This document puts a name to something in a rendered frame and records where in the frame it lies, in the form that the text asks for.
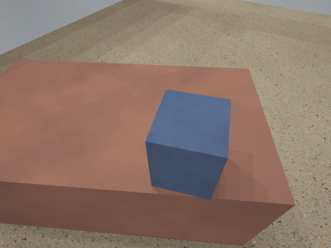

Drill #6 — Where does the pedestal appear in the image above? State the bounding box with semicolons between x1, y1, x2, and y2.
0;59;295;246

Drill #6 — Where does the carton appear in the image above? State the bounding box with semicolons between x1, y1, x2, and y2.
145;89;231;200

